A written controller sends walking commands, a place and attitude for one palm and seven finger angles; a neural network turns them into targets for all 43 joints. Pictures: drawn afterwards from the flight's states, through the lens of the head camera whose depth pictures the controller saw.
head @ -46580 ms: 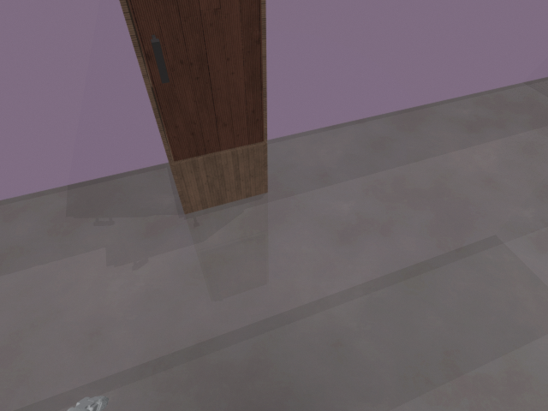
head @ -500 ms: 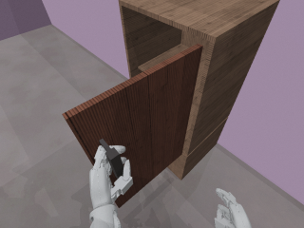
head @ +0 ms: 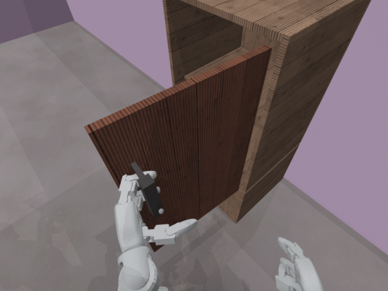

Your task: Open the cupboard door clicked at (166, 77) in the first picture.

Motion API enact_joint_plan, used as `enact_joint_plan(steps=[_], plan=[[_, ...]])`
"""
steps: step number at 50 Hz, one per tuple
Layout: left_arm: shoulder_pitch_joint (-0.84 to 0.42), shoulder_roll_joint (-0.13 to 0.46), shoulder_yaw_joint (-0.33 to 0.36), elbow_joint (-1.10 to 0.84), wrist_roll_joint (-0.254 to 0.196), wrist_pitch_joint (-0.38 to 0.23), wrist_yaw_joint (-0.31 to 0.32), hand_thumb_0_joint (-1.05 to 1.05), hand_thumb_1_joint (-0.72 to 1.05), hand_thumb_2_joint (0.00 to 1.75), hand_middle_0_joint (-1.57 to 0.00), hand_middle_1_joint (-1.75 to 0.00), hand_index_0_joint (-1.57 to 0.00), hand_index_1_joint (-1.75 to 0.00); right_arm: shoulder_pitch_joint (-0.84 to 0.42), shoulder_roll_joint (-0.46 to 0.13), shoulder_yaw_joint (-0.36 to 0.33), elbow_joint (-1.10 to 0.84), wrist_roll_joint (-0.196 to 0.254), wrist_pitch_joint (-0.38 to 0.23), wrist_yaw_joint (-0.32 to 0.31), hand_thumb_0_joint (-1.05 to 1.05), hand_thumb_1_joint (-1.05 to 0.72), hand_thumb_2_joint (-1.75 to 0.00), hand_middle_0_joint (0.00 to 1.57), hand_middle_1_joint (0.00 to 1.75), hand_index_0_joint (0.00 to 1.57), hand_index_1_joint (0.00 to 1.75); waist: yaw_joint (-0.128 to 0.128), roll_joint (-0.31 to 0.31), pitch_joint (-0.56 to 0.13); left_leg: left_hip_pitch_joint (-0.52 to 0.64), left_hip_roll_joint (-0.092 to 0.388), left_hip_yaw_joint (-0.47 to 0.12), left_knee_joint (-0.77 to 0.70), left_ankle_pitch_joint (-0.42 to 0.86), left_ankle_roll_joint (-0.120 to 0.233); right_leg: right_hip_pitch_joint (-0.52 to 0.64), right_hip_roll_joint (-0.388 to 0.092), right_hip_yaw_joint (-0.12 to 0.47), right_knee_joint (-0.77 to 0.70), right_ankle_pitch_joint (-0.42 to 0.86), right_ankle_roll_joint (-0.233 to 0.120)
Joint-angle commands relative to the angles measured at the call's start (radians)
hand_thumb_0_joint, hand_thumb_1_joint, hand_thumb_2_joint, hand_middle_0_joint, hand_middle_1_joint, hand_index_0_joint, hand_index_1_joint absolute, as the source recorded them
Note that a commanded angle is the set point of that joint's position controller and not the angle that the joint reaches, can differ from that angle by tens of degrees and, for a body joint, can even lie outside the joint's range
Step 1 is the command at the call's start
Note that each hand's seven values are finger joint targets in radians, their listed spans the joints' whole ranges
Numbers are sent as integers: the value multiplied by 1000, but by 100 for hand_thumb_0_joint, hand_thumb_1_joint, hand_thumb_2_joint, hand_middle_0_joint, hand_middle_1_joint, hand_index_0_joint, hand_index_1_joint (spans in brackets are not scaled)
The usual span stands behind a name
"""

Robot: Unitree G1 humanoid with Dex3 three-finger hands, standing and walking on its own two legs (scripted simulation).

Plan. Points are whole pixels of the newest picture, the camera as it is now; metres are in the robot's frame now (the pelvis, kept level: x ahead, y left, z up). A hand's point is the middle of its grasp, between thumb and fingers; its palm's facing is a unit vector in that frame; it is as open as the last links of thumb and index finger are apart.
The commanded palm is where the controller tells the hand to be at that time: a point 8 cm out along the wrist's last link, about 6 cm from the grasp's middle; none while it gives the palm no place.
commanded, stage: open thumb and fingers to let go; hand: left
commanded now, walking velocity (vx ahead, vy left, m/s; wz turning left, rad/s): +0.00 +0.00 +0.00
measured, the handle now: (146, 190) +0.30 +0.11 +0.06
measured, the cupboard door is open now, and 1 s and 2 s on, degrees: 85 89 89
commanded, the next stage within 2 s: slide the hand sideways off the handle in 0.32 s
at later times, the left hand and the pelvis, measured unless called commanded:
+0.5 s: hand (161, 215) +0.25 +0.08 +0.06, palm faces +0.21 -0.98 -0.05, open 15.3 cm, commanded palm +0.21 +0.10 +0.06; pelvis -0.01 +0.01 +0.00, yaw +0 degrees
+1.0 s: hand (156, 241) +0.20 +0.08 +0.07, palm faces -0.09 -1.00 +0.01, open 16.1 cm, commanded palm +0.17 +0.14 +0.06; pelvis -0.01 +0.03 -0.01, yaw -2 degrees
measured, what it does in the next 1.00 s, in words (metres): stands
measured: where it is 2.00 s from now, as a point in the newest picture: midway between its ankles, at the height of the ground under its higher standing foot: outside the picture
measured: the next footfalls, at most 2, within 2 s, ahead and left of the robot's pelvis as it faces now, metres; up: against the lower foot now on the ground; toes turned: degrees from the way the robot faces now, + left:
none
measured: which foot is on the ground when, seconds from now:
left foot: down 0.00-1.00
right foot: down 0.00-1.00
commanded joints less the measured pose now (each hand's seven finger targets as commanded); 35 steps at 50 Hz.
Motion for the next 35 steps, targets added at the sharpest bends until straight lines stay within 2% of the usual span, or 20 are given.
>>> enact_joint_plan(steps=[1,2,3,6,10,15,16,20,21,22,23,24,26,27,28,29,30,31,32,35], plan=[[-110,-131,-46,-222,14,-46,17,0,-50,30,-27,-100,-27,-100,-87,-77,-29,-171,7,-55,-5,0,-90,-90,20,30,20,30,-1,-114,-178,72,-46,13,-97,211,52,153,-3,86,-201,289,36],[-120,-135,-48,-215,15,-42,19,0,-50,30,-26,-95,-26,-95,-91,-77,-28,-170,5,-53,-5,0,-90,-90,20,30,20,30,-3,-116,-168,72,-45,13,-99,206,52,142,-2,83,-199,277,36],[-142,-143,-58,-245,15,-43,23,0,-50,30,-25,-90,-25,-90,-93,-78,-29,-171,6,-54,-4,0,-90,-90,20,30,20,30,-6,-103,-189,85,-45,15,-97,214,53,139,0,80,-193,284,36],[-110,-155,-71,-243,18,-32,24,0,-50,30,-22,-75,-22,-75,-96,-77,-28,-178,7,-54,-1,0,-90,-90,20,30,20,30,4,-84,-182,86,-43,13,-103,228,51,146,7,68,-185,289,28],[-159,-175,-88,-245,27,-28,35,0,-50,30,-19,-55,-19,-55,-102,-77,-26,-170,7,-58,5,0,-90,-90,20,30,20,30,-9,-65,-159,94,-39,9,-104,201,49,104,12,54,-181,237,26],[-193,-195,-97,-231,24,-13,48,0,-50,30,-15,-30,-15,-30,-116,-75,-25,-166,9,-60,7,0,-90,-90,20,30,20,30,-7,-80,-167,96,-40,5,-104,186,49,93,15,49,-180,205,24],[-186,-190,-91,-227,22,-6,49,0,-50,30,-15,-30,-15,-30,-116,-75,-26,-166,9,-60,7,0,-90,-90,20,30,20,30,-1,-75,-166,95,-41,5,-105,193,49,102,15,51,-184,213,23],[-205,-184,-78,-216,18,0,50,0,-50,30,-15,-30,-15,-30,-119,-75,-24,-161,9,-56,6,0,-90,-90,20,30,20,30,-5,-104,-158,90,-42,4,-103,180,49,94,13,55,-190,193,26],[-212,-182,-81,-224,22,1,51,0,-50,30,-15,-30,-15,-30,-121,-76,-25,-162,9,-55,6,0,-90,-90,20,30,20,30,-3,-85,-162,91,-43,5,-101,182,49,97,13,57,-189,192,24],[-233,-60,-279,-244,117,-45,-148,0,-50,30,-15,-30,-15,-30,-44,-122,-25,-139,19,-56,15,0,-90,-90,20,30,20,30,-102,-128,-77,96,-41,9,-83,188,71,39,0,100,-186,265,32],[-263,-7,-208,-289,74,-88,-257,0,-50,30,-15,-30,-15,-30,-38,-108,-34,-161,24,-59,10,0,-90,-90,20,30,20,30,-69,-99,-131,80,-42,10,-76,192,75,75,-5,103,-170,298,27],[-266,25,-198,-328,52,-118,-338,0,-50,30,-15,-30,-15,-30,-38,-112,-34,-174,26,-65,4,0,-90,-90,20,30,20,30,-59,-65,-187,91,-44,12,-71,197,76,101,-9,109,-153,312,25],[-248,41,-195,-359,-9,-149,-472,0,-50,30,-15,-30,-15,-30,-27,-114,-33,-197,41,-82,-5,0,-90,-90,20,30,20,30,-64,-46,-203,99,-46,13,-60,196,78,102,-9,111,-142,313,23],[-212,38,-169,-365,-49,-153,-505,0,-50,30,-15,-30,-15,-30,-25,-109,-33,-210,48,-91,-9,0,-90,-90,20,30,20,30,-58,-51,-206,98,-43,9,-64,186,74,95,-6,103,-140,291,24],[-161,20,-157,-359,-87,-144,-519,0,-50,30,-15,-30,-15,-30,-29,-107,-28,-228,56,-96,-13,0,-90,-90,20,30,20,30,-46,-59,-180,86,-45,7,-74,157,71,88,-2,96,-148,244,25],[-170,13,-141,-376,-112,-137,-515,0,-50,30,-15,-30,-15,-30,-32,-107,-25,-240,60,-102,-17,0,-90,-90,20,30,20,30,-50,-78,-168,77,-45,3,-76,132,71,74,1,91,-155,201,29],[-136,25,-107,-365,-125,-126,-502,0,-50,30,-15,-30,-15,-30,-32,-111,-26,-246,63,-104,-21,0,-90,-90,20,30,20,30,-37,-90,-150,63,-45,3,-80,108,66,66,3,89,-161,157,30],[-122,28,-92,-366,-128,-116,-481,0,-50,30,-15,-30,-15,-30,-39,-110,-23,-251,65,-106,-21,0,-90,-90,20,30,20,30,-32,-84,-134,58,-46,-1,-85,99,65,58,6,82,-161,132,27],[-117,30,-77,-372,-128,-111,-456,0,-50,30,-15,-30,-15,-30,-38,-112,-23,-257,62,-107,-21,0,-90,-90,20,30,20,30,-30,-107,-137,47,-47,-2,-83,86,64,52,5,80,-157,113,30],[-40,49,-53,-376,-85,-100,-397,0,-50,30,-15,-30,-15,-30,-27,-111,-27,-273,55,-99,-13,0,-90,-90,20,30,20,30,-11,-111,-157,45,-44,1,-84,112,61,54,9,68,-126,143,27]])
